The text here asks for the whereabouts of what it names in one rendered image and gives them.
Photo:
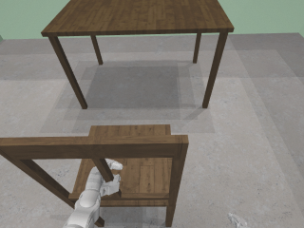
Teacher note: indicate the chair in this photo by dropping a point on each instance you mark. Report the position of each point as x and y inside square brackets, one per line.
[152, 159]

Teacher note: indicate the robot left forearm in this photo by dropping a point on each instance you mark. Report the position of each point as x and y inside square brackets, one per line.
[86, 210]

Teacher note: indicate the robot left hand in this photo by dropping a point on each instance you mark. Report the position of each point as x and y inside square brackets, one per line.
[96, 181]

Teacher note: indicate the robot right hand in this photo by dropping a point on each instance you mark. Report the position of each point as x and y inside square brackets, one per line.
[239, 222]

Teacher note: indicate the table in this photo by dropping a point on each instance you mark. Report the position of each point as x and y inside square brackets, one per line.
[138, 17]

